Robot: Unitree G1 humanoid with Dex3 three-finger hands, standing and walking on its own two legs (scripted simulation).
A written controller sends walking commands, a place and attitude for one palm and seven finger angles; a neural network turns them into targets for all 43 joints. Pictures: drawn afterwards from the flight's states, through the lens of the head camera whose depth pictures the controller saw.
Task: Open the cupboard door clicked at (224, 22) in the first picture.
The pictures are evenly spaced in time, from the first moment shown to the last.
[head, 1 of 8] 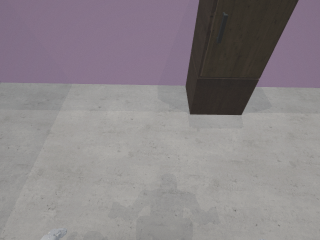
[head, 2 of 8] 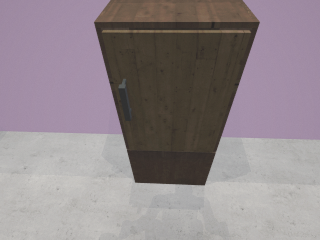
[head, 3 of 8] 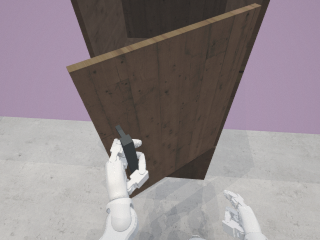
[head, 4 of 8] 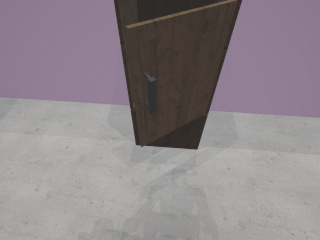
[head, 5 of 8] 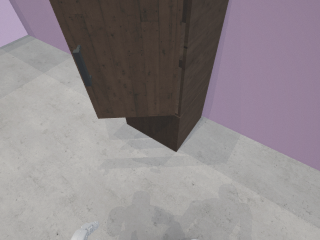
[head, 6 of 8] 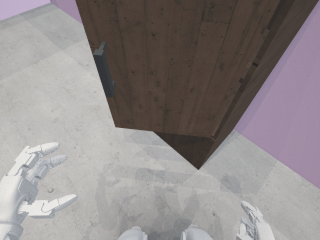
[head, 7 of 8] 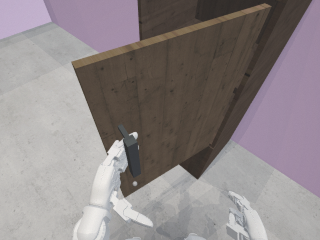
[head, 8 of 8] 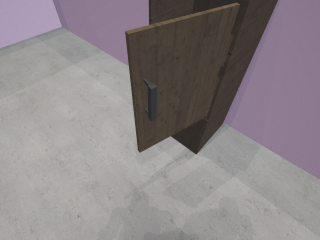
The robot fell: no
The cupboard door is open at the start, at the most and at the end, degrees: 0 76 75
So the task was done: yes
